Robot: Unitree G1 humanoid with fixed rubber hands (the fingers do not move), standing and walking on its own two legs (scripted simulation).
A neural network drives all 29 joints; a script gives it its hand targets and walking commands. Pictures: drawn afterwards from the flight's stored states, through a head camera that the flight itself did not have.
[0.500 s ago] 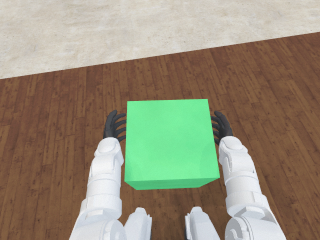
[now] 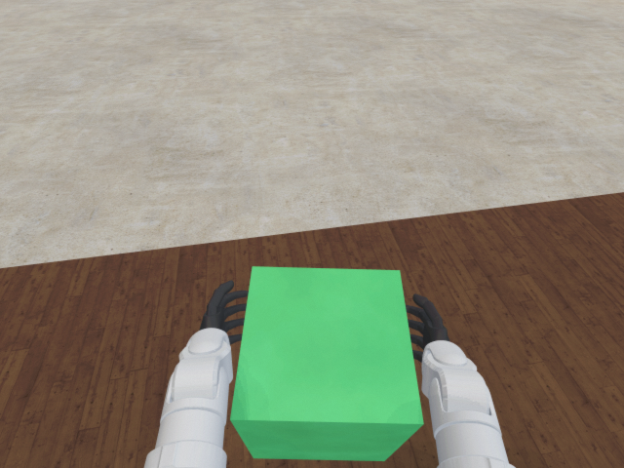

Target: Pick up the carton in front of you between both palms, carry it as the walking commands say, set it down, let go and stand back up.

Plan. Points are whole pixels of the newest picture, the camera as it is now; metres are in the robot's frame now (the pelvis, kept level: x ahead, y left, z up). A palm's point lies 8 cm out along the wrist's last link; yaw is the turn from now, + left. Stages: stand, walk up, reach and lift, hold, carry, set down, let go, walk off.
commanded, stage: reach and lift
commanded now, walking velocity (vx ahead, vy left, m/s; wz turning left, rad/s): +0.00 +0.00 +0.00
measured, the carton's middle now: (322, 369) +0.30 +0.00 -0.06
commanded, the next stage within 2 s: hold in 1.02 s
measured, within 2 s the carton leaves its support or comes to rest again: neither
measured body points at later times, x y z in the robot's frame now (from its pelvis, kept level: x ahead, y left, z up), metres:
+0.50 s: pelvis -0.01 +0.00 +0.01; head -0.03 -0.01 +0.46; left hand +0.32 +0.15 +0.04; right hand +0.30 -0.15 +0.03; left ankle +0.01 +0.12 -0.73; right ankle +0.02 -0.13 -0.73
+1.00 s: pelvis +0.01 +0.00 +0.01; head -0.03 +0.00 +0.46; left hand +0.32 +0.15 +0.05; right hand +0.31 -0.15 +0.04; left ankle +0.01 +0.12 -0.73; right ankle +0.02 -0.13 -0.73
